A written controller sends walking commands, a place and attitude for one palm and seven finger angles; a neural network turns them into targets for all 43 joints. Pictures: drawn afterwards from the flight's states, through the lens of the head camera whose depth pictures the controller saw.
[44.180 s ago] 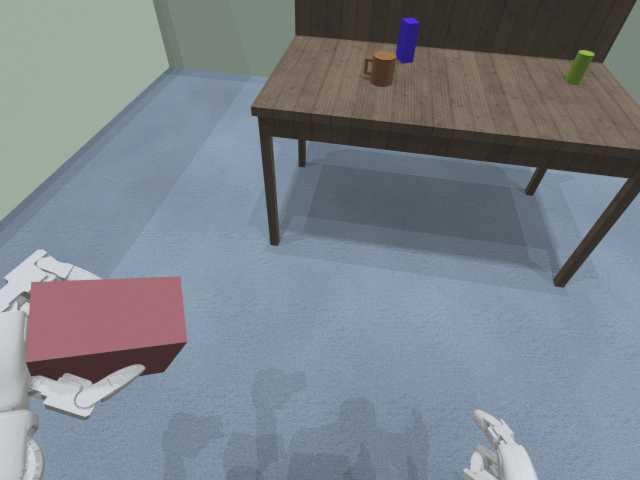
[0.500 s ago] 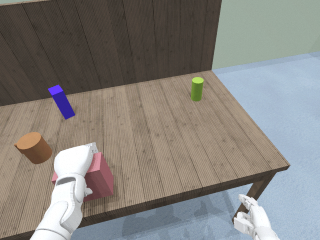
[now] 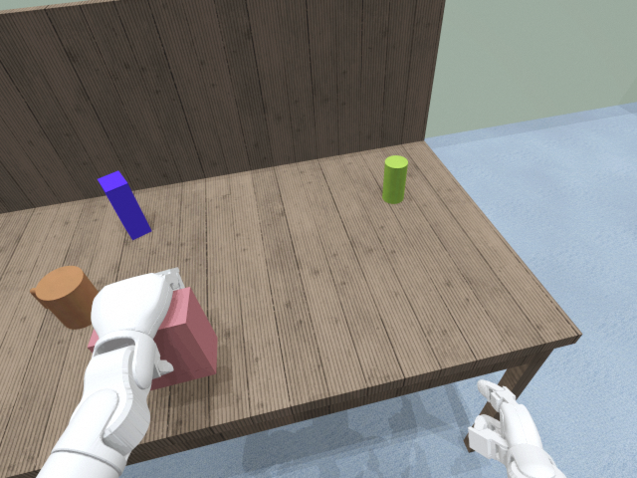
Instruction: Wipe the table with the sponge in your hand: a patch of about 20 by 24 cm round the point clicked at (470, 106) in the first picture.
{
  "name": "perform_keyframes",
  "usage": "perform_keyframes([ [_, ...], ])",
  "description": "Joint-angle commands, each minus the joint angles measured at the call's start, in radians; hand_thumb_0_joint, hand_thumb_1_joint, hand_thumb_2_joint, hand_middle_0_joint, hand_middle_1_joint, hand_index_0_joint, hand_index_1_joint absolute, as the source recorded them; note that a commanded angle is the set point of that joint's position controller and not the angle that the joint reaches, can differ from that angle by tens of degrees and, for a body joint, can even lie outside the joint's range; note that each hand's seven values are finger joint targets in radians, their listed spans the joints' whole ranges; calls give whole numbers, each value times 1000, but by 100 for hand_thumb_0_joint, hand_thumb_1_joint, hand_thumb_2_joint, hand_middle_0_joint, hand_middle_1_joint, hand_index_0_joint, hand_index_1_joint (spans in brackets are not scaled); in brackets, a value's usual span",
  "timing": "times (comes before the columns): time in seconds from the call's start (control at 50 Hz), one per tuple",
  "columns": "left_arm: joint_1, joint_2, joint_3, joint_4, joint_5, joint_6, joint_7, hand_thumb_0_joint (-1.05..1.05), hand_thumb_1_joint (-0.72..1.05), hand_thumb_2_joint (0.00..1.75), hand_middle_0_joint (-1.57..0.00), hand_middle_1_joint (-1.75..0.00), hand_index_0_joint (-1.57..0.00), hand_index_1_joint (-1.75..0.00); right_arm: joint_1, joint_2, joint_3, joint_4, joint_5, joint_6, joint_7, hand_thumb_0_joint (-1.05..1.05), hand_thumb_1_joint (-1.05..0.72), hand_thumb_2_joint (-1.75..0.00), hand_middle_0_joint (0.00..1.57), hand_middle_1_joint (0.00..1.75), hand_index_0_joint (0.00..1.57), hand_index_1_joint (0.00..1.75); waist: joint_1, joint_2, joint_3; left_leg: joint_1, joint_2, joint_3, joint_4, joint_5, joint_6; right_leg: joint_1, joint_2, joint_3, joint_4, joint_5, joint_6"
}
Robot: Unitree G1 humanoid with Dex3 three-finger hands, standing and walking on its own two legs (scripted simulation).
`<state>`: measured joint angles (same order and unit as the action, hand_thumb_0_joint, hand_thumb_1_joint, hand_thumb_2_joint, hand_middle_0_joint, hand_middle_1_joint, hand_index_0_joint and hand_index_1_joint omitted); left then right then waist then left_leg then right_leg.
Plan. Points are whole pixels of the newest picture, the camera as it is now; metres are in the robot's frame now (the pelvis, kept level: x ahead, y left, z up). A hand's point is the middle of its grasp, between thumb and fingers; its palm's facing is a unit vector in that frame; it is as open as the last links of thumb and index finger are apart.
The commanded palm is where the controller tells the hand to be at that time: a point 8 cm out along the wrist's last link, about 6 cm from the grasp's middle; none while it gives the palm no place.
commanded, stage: lift the sponge slowly off the table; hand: left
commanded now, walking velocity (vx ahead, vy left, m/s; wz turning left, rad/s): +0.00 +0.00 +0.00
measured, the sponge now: (165, 349) +0.26 +0.27 +0.01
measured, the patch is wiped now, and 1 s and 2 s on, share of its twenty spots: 1.00 1.00 1.00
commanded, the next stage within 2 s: bring the sponge back beside the body in 0.06 s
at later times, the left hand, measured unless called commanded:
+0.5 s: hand (136, 341) +0.23 +0.27 +0.07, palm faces +0.01 -0.13 -0.99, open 10.4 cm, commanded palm +0.21 +0.27 +0.14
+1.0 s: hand (114, 357) +0.20 +0.28 +0.08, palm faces +0.02 -0.13 -0.99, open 10.4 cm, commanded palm +0.17 +0.27 +0.16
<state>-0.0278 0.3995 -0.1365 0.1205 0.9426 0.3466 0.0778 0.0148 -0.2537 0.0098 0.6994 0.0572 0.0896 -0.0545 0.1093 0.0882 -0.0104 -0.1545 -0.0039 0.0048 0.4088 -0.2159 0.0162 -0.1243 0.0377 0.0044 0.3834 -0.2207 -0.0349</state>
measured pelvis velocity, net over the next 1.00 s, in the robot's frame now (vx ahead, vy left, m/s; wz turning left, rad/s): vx -0.01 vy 0.00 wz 0.00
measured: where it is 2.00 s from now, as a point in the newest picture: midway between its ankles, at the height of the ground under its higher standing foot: outside the picture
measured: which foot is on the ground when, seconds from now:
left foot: down 0.00-1.00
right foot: down 0.00-1.00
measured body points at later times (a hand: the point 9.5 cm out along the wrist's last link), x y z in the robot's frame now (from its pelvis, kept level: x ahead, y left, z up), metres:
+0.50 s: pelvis +0.00 +0.01 +0.00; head -0.02 -0.03 +0.45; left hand +0.23 +0.28 +0.12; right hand +0.25 -0.19 -0.08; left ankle +0.00 +0.11 -0.74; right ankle -0.01 -0.10 -0.74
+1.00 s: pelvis -0.01 +0.00 +0.00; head -0.03 -0.04 +0.45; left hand +0.20 +0.28 +0.14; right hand +0.25 -0.20 -0.07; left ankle +0.00 +0.11 -0.74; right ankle -0.01 -0.10 -0.74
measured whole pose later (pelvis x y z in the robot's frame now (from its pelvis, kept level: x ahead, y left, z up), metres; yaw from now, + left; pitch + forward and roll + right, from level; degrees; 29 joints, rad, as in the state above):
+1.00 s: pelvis -0.01 +0.00 +0.00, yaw +0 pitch -5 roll +0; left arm 0.19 0.47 -0.07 -0.19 0.90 0.35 0.00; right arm -0.01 -0.26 0.03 0.68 0.04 0.09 -0.04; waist 0.13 0.11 0.01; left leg -0.10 0.00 0.00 0.39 -0.20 0.02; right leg -0.07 0.04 0.01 0.35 -0.20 -0.03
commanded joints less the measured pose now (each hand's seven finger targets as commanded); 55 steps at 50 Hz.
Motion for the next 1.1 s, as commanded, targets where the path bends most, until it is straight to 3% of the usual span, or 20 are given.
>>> perform_keyframes([
  [0.0,-257,196,121,-226,24,-3,18,0,10,130,-120,-160,-120,-160,-216,-110,-27,-174,-5,-55,5,0,-90,-90,20,30,20,30,-4,-42,-214,98,-19,-52,-29,234,31,33,0,89,-62,233,-50],
  [0.04,-227,153,83,-232,23,-3,8,0,10,130,-120,-160,-120,-160,-218,-102,-25,-186,-5,-54,10,0,-90,-90,20,30,20,30,-3,-69,-208,92,-17,-53,-28,245,34,28,-3,71,-54,242,-45],
  [0.1,-219,210,136,-276,34,-13,12,0,10,130,-120,-160,-120,-160,-217,-111,-28,-184,-13,-49,15,0,-90,-90,20,30,20,30,7,-38,-236,100,-16,-55,-26,269,30,50,2,85,-45,273,-51],
  [0.14,-218,184,117,-285,38,-19,19,0,10,130,-120,-160,-120,-160,-218,-101,-27,-187,-11,-52,15,0,-90,-90,20,30,20,30,2,-52,-231,101,-15,-50,-19,279,32,42,-2,79,-43,294,-48],
  [0.2,-193,253,186,-329,37,-20,36,0,10,130,-120,-160,-120,-160,-221,-109,-29,-186,-16,-48,17,0,-90,-90,20,30,20,30,18,-37,-248,103,-14,-60,-29,281,28,70,2,94,-41,293,-52],
  [0.26,-185,206,147,-323,39,-2,43,0,10,130,-120,-160,-120,-160,-235,-102,-24,-186,-11,-49,17,0,-90,-90,20,30,20,30,19,-19,-215,108,-15,-61,-29,281,28,52,0,74,-50,277,-51],
  [0.3,-188,235,167,-376,32,2,43,0,10,130,-120,-160,-120,-160,-243,-105,-28,-189,-12,-51,16,0,-90,-90,20,30,20,30,15,-4,-223,118,-11,-65,-38,269,28,58,4,93,-55,245,-54],
  [0.32,-175,198,133,-377,30,9,37,0,10,130,-120,-160,-120,-160,-246,-100,-23,-196,-10,-52,17,0,-90,-90,20,30,20,30,21,14,-234,123,-13,-67,-38,266,31,65,3,70,-57,234,-52],
  [0.44,-159,176,97,-393,17,21,-4,0,10,130,-120,-160,-120,-160,-260,-97,-15,-194,-8,-51,19,0,-90,-90,20,30,20,30,3,-36,-167,109,-6,-77,-57,224,31,35,1,75,-77,171,-49],
  [0.5,-157,229,143,-429,23,7,-11,0,10,130,-120,-160,-120,-160,-261,-102,-15,-196,-15,-51,17,0,-90,-90,20,30,20,30,12,-18,-177,113,-6,-83,-65,202,32,50,6,90,-81,145,-52],
  [0.58,-159,227,147,-403,25,-2,-11,0,10,130,-120,-160,-120,-160,-264,-97,-9,-187,-15,-49,12,0,-90,-90,20,30,20,30,12,-35,-154,103,-9,-77,-68,183,31,40,-1,87,-95,124,-48],
  [0.6,-166,277,195,-427,27,-6,-6,0,10,130,-120,-160,-120,-160,-265,-103,-11,-186,-18,-49,12,0,-90,-90,20,30,20,30,19,-15,-171,107,-7,-82,-75,170,31,55,6,108,-96,107,-54],
  [0.62,-157,235,163,-428,32,-2,-7,0,10,130,-120,-160,-120,-160,-271,-96,-6,-196,-17,-52,13,0,-90,-90,20,30,20,30,27,7,-180,110,-13,-80,-68,185,35,64,4,88,-91,127,-54],
  [0.68,-120,226,158,-442,18,2,-12,0,10,130,-120,-160,-120,-160,-273,-97,-9,-190,-16,-52,15,0,-90,-90,20,30,20,30,18,-22,-169,117,-11,-77,-64,210,30,55,-1,98,-94,153,-50],
  [0.78,-62,246,178,-455,3,17,-31,0,10,130,-120,-160,-120,-160,-275,-100,-7,-196,-17,-53,15,0,-90,-90,20,30,20,30,19,-47,-156,108,-13,-77,-63,193,34,55,-7,105,-100,140,-45],
  [0.8,-60,280,210,-479,2,15,-33,0,10,130,-120,-160,-120,-160,-280,-106,-8,-197,-19,-54,14,0,-90,-90,20,30,20,30,20,-27,-150,108,-11,-80,-66,174,33,54,-1,124,-104,110,-50],
  [0.86,-21,259,197,-492,-1,7,-41,0,10,130,-120,-160,-120,-160,-276,-102,-6,-203,-21,-60,13,0,-90,-90,20,30,20,30,30,-26,-156,116,-15,-82,-56,200,38,58,-4,100,-97,146,-47],
  [0.9,-1,300,239,-539,-14,-2,-39,0,10,130,-120,-160,-120,-160,-276,-105,-9,-207,-21,-62,15,0,-90,-90,20,30,20,30,27,-17,-155,113,-12,-85,-57,186,36,62,-3,129,-99,129,-49],
  [0.94,7,274,220,-545,-12,-10,-41,0,10,130,-120,-160,-120,-160,-274,-96,-7,-208,-21,-67,13,0,-90,-90,20,30,20,30,24,-27,-150,115,-13,-82,-48,204,37,53,-7,117,-94,150,-46],
  [1.08,69,297,248,-605,-25,-23,-43,0,10,130,-120,-160,-120,-160,-270,-100,-13,-210,-23,-70,15,0,-90,-90,20,30,20,30,30,-11,-146,120,-11,-87,-44,218,36,57,-11,117,-90,169,-45],
])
